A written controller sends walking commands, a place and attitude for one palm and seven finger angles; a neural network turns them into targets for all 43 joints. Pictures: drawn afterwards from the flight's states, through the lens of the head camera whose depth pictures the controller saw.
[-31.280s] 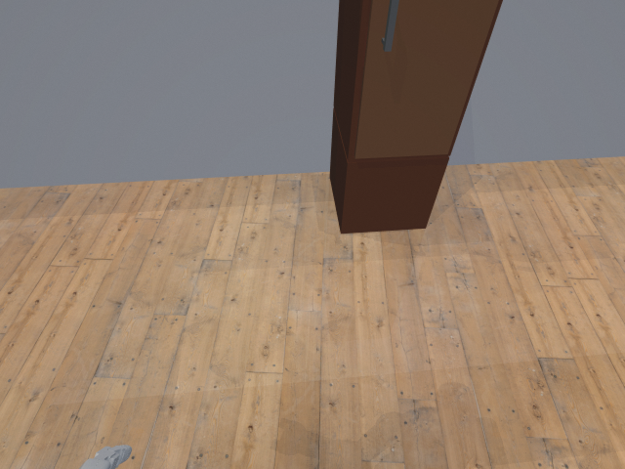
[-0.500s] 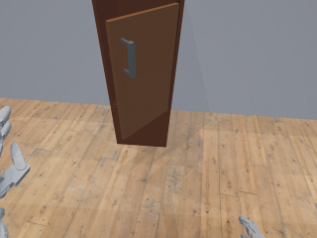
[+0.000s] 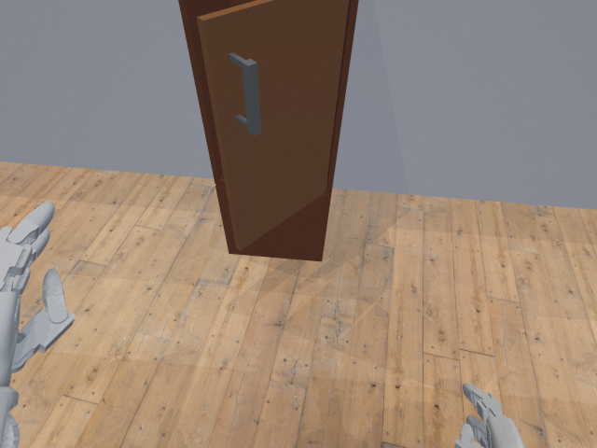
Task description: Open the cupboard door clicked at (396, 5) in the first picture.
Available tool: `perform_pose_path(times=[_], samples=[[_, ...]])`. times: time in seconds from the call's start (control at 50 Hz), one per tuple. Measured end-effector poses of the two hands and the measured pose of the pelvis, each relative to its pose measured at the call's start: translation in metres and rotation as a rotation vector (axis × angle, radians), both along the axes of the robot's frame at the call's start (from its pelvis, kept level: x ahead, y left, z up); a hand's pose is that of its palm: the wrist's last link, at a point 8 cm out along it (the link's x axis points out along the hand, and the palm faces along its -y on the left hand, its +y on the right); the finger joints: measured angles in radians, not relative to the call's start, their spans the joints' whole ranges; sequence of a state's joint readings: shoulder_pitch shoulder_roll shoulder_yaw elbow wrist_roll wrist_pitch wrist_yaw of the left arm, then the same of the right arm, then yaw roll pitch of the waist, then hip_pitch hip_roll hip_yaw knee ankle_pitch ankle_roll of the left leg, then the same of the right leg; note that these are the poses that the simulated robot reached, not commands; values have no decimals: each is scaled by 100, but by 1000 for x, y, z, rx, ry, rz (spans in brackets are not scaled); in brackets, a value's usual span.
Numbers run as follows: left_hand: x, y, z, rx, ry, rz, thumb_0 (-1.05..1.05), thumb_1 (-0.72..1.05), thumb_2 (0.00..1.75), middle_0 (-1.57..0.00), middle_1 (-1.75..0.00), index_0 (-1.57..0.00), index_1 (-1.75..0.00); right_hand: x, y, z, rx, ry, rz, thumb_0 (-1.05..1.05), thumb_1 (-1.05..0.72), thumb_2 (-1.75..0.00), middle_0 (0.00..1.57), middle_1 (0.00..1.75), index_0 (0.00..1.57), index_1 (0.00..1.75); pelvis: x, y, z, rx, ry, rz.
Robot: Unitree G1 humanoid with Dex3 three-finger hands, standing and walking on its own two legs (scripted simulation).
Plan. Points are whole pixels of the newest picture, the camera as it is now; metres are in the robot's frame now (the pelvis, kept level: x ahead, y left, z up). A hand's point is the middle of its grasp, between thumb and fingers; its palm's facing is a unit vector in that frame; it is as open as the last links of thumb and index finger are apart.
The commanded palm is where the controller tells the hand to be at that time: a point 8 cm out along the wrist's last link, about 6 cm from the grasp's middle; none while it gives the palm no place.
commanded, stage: let the arm hang, fingers relaxed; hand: left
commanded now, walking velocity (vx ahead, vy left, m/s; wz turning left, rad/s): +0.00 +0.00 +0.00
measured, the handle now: (245, 95) +0.66 +0.14 +0.13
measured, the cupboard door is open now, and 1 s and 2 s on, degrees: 48 48 48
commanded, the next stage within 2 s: look to check the result in 1.06 s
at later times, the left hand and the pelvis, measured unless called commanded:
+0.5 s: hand out of the picture -0.02 +0.19 -0.16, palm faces +0.04 -0.97 -0.26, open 7.2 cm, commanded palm none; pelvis -0.01 -0.02 +0.01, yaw +3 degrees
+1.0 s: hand out of the picture +0.03 +0.20 -0.15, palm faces +0.03 -0.97 -0.26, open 7.4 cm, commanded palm none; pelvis -0.01 -0.01 +0.01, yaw +2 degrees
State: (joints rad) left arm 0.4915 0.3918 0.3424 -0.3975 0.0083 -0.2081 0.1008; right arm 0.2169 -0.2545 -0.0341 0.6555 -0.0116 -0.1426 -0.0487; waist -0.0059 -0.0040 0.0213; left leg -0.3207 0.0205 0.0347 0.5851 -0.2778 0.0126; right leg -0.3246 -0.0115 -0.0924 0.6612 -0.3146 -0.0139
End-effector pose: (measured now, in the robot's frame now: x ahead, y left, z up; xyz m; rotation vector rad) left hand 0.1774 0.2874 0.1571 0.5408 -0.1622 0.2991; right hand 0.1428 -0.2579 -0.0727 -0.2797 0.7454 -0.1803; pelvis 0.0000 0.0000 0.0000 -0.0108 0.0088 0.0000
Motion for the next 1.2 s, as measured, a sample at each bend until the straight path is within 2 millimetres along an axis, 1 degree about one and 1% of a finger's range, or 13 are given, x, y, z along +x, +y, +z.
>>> perform_pose_path(times=[0.06, 0.1, 0.14, 0.18, 0.22, 0.26, 0.32, 0.42, 0.5, 0.58, 0.68, 0.98, 1.2], samples=[[14, 5, -77, -141, 340, 82, 1, 90, 90, -20, -30, -20, -30, 4, 1, -17, 33, 73, 40, 1, -91, -90, 20, 30, 20, 30, -2, 3, 1, -1, 21, 38], [6, -5, -134, -233, 575, 123, 1, 90, 90, -20, -30, -20, -30, 0, 3, -27, 54, 113, 49, 1, -91, -90, 20, 30, 20, 30, -3, 1, 1, 7, 20, 47], [-14, -24, -187, -298, 767, 127, 1, 91, 90, -19, -30, -20, -30, -7, 4, -36, 79, 150, 49, 1, -91, -90, 20, 30, 20, 30, -4, -7, -5, 39, 12, 37], [-43, -48, -233, -364, 948, 121, 1, 91, 90, -19, -30, -19, -30, -18, 4, -44, 101, 196, 33, 1, -91, -90, 20, 30, 20, 30, -5, -13, -8, 44, 0, 27], [-79, -73, -265, -431, 1131, 111, 1, 91, 90, -19, -30, -20, -30, -34, 4, -48, 114, 257, 10, 1, -91, -90, 20, 30, 20, 30, -4, -16, -6, 32, -12, 36], [-111, -87, -282, -503, 1237, 145, 1, 93, 90, -20, -30, -20, -30, -52, 5, -52, 116, 332, -6, 1, -91, -90, 20, 30, 20, 30, -4, -18, -3, 23, -18, 42], [-139, -79, -288, -529, 1286, 227, -2, 99, 90, -21, -30, -21, -30, -81, 5, -54, 107, 452, -15, 1, -91, -90, 20, 30, 20, 30, -6, -21, 1, 13, -24, 49], [-180, -63, -287, -515, 1401, 309, -2, 97, 90, -20, -30, -21, -30, -117, 4, -59, 104, 577, -45, 1, -91, -90, 20, 30, 20, 30, -11, -20, 6, 1, -26, 49], [-201, -53, -282, -496, 1462, 358, 0, 94, 90, -20, -30, -20, -30, -133, 6, -63, 117, 618, -68, 1, -91, -90, 20, 30, 20, 30, -12, -17, 9, 3, -30, 45], [-210, -47, -278, -482, 1482, 383, 0, 93, 90, -20, -30, -20, -30, -141, 8, -65, 128, 630, -81, 1, -91, -90, 20, 30, 20, 30, -13, -14, 10, 7, -37, 41], [-204, -44, -276, -476, 1463, 379, 1, 91, 90, -20, -30, -20, -30, -142, 8, -66, 132, 623, -87, 1, -91, -90, 20, 30, 20, 30, -14, -12, 12, 9, -45, 39], [-158, -42, -277, -472, 1372, 302, 1, 91, 90, -20, -30, -20, -30, -124, 0, -58, 99, 565, -96, 1, -91, -90, 20, 30, 20, 30, -13, -7, 13, 12, -50, 34], [-147, -26, -272, -440, 1363, 316, 1, 91, 90, -20, -30, -20, -30, -107, -10, -52, 69, 545, -89, 1, -91, -90, 20, 30, 20, 30, -9, -6, 15, 11, -47, 34]])
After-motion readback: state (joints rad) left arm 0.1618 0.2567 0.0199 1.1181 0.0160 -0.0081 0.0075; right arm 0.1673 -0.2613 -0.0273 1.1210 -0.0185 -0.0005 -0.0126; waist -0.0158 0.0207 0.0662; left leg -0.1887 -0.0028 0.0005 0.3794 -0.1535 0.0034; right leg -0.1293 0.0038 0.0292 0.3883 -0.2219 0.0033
